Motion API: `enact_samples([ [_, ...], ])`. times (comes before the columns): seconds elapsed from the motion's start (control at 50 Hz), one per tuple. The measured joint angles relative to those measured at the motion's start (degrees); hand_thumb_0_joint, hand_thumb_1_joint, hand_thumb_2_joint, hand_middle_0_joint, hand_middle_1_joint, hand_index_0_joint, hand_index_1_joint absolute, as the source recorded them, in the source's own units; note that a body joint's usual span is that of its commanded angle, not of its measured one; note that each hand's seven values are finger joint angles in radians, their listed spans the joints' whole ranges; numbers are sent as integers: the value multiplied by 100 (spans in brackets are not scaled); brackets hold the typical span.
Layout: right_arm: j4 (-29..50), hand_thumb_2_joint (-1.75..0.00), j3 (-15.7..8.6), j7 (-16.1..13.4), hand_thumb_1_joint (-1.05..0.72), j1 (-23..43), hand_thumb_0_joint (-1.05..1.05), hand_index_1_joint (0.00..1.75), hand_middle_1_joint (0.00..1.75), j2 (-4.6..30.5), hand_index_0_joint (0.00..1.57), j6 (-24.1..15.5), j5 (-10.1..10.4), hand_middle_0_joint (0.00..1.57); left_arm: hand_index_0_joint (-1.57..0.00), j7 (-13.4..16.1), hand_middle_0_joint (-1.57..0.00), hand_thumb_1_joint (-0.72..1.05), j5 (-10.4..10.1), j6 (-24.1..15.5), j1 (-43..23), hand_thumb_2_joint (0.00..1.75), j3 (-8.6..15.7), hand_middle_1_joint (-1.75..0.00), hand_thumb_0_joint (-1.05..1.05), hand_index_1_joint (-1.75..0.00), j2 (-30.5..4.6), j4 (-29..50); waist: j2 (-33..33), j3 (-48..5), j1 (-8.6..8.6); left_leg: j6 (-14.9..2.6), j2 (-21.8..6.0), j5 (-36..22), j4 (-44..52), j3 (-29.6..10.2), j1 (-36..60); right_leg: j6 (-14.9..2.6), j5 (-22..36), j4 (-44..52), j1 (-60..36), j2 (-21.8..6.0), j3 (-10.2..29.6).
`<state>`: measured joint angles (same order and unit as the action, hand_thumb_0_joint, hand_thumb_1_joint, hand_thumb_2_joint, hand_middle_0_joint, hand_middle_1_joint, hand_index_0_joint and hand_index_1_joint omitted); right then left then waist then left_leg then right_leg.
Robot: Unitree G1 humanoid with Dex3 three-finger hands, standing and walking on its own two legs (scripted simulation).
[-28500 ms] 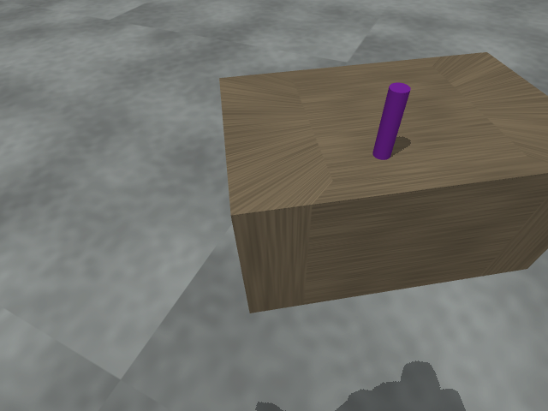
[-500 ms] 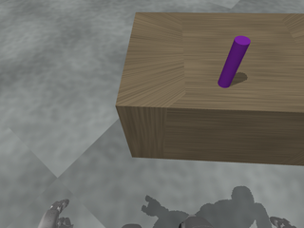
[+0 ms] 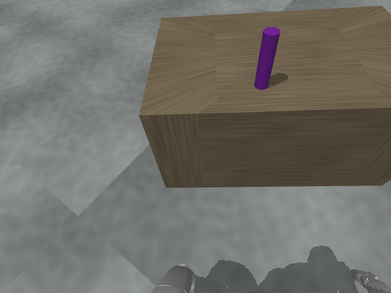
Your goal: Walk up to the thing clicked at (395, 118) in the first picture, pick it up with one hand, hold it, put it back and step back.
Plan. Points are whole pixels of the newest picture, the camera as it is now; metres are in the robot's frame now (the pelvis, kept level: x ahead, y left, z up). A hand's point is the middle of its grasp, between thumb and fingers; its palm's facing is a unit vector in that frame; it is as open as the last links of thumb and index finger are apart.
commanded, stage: step back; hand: right
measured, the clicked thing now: (265, 61) +0.85 -0.20 -0.05
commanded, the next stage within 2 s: stand in 1.80 s
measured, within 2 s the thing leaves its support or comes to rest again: neither
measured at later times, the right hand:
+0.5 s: hand out of the picture -0.03 -0.30 -0.14, palm faces -0.09 +0.90 -0.42, open 7.4 cm
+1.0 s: hand out of the picture -0.21 -0.29 -0.15, palm faces -0.15 +0.92 -0.36, open 7.4 cm
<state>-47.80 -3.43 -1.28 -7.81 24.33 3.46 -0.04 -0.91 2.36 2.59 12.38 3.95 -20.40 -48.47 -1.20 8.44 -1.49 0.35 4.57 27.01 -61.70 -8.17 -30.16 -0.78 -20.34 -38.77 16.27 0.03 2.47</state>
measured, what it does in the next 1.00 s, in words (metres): walks backwards: left foot, then right foot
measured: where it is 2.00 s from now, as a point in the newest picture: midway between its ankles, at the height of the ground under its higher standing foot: outside the picture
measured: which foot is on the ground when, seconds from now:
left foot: up 0.00-0.18, down 0.20-0.54, up 0.56-0.84, down 0.86-1.00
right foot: down 0.00-0.22, up 0.24-0.50, down 0.52-1.00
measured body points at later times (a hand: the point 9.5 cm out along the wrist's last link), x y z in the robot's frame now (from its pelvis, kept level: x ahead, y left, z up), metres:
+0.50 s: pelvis -0.16 -0.03 +0.00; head -0.11 -0.02 +0.44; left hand -0.08 +0.29 -0.12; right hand -0.02 -0.34 -0.11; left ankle -0.08 +0.12 -0.72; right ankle -0.20 -0.16 -0.71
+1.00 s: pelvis -0.31 -0.05 +0.00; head -0.29 -0.04 +0.45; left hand -0.27 +0.29 -0.11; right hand -0.20 -0.34 -0.12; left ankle -0.31 +0.08 -0.72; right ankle -0.26 -0.16 -0.69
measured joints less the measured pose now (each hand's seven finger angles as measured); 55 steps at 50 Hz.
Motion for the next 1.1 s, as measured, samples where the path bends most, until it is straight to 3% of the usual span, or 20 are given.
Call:
enact_samples([
  [0.08,-68,-89,41,-4,-90,-233,1,30,30,-6,20,-61,-2,20,-20,74,-21,90,38,7,-113,90,-8,-30,0,-30,10,114,17,-21,42,41,107,106,-191,131,320,3,277,147,179,-119,-88],
  [0.16,-149,-89,77,33,-90,-365,1,30,30,-103,20,-72,-64,20,-20,147,-21,90,14,-24,-358,90,-12,-30,0,-30,-104,352,79,79,99,13,-154,89,1277,461,1074,33,426,20,464,-197,-287],
  [0.22,-244,-89,66,63,-90,-360,1,30,30,-239,20,-131,-128,20,-20,150,-21,90,-60,35,-592,90,-20,-30,0,-30,-250,449,330,224,107,-95,-126,-717,2405,708,1519,76,409,-378,770,-372,-287],
  [0.28,-266,-89,136,156,-90,-299,1,30,30,-324,20,-129,-177,20,-20,179,-21,90,-97,130,-680,90,11,-30,0,-30,-253,334,328,270,143,-144,-244,-770,2262,674,1334,31,-791,-1443,1060,99,116],
  [0.32,-266,-89,176,141,-90,-269,1,30,30,-383,20,-146,-199,20,-20,176,-21,90,-144,169,-657,90,29,-30,0,-30,-278,252,334,206,164,-122,-356,-954,2420,643,1283,-12,-979,-2384,1200,448,387],
  [0.38,-205,-89,174,107,-90,-174,1,30,30,-374,21,-133,-213,20,-20,134,-21,90,-161,137,-539,90,46,-30,0,-30,-276,176,295,104,122,-105,-527,-1212,2606,653,1153,51,-964,-2851,1058,575,395],
  [0.46,3,-89,120,86,-90,38,1,30,30,-256,21,-131,-225,20,-20,75,-21,90,-124,85,-360,90,34,-30,0,-30,-253,84,195,75,56,-38,-717,-1460,2618,714,858,146,-956,-1622,334,308,174],
  [0.5,92,-89,112,98,-90,151,1,30,30,-164,20,-102,-195,20,-20,64,-21,90,-104,26,-281,90,19,-30,0,-30,-245,6,140,57,14,53,-803,-1516,2462,748,637,106,-550,-470,-148,158,20],
  [0.54,99,-89,88,104,-90,287,0,30,30,-34,20,-45,-140,20,-20,76,-21,90,-47,-37,-250,90,22,-30,0,-30,-154,-128,-105,96,34,81,-959,-1517,2193,613,392,23,-342,109,-363,273,-141],
  [0.56,71,-89,56,79,-90,307,0,30,30,-8,20,-11,-117,20,-20,56,-21,90,-23,-35,-231,90,2,-30,0,-30,-104,-170,-187,105,77,38,-854,-1075,1964,399,273,-16,-318,18,-293,297,-228],
  [0.6,-9,-89,19,29,-90,246,0,30,30,-45,20,63,-87,20,-20,39,-21,90,1,-42,-122,90,-33,-30,0,-30,-76,-181,-48,13,-31,30,-374,-168,974,122,17,-81,-257,-141,-90,142,-152],
  [0.64,-55,-89,26,20,-90,155,0,30,30,-22,20,75,-48,20,-20,75,-21,90,11,-44,-48,90,-64,-30,0,-30,-32,-205,7,-42,-69,13,-10,6,35,-59,-115,-82,-95,-62,-8,12,-119],
  [0.7,-95,-89,34,11,-90,4,0,30,30,7,20,45,-47,20,-20,128,-21,90,50,-58,-57,90,-62,-30,0,-30,-20,-167,1,-50,-45,50,126,45,-477,-42,32,-76,120,32,138,-99,-185],
  [0.82,-354,-89,36,83,-90,-216,1,30,30,-88,20,35,-145,20,-20,176,-21,90,40,-171,-229,90,-31,-30,0,-30,-161,32,30,5,0,66,-223,286,1274,434,1115,-41,326,-122,477,-291,-479],
  [0.86,-466,-89,21,131,-90,-259,1,30,30,-132,20,-15,-156,20,-20,164,-21,90,9,-152,-292,90,-41,-30,0,-30,-223,21,84,-24,21,-24,-285,-55,2207,632,1558,12,349,-259,616,-388,-547],
  [0.9,-602,-89,3,171,-90,-228,1,30,30,-266,20,-62,-205,20,-20,167,-21,90,-26,-121,-331,90,-42,-30,0,-30,-299,-84,329,23,-24,-70,-130,-660,2510,775,1674,40,204,-418,702,-506,-361],
  [0.96,-694,-89,67,254,-90,-298,1,30,30,-352,20,-121,-241,20,-20,135,-21,90,-81,-73,-201,90,-48,-30,0,-30,-288,-381,269,-202,72,-189,-247,-748,2546,751,1608,14,-659,-1005,837,-161,-99],
  [1.02,-772,-89,122,254,-90,-316,1,30,30,-447,20,-189,-267,20,-20,43,-21,90,-128,-110,-45,90,-23,-30,0,-30,-329,-598,296,-362,93,-150,-347,-896,2719,780,1638,0,-548,-1106,655,-30,-49],
  [1.08,-791,-89,117,282,-90,-273,1,30,30,-456,20,-189,-289,20,-20,-23,-21,90,-114,-189,140,90,-3,-30,0,-30,-306,-761,266,-503,60,-100,-451,-910,2705,866,1592,13,-533,-138,56,-35,-195],
  [1.1,-788,-89,108,285,-90,-241,1,30,30,-428,20,-181,-277,20,-20,-15,-21,90,-95,-223,162,90,9,-30,0,-30,-257,-832,181,-500,41,-72,-534,-872,2618,871,1564,-13,-145,227,-121,35,-231],
])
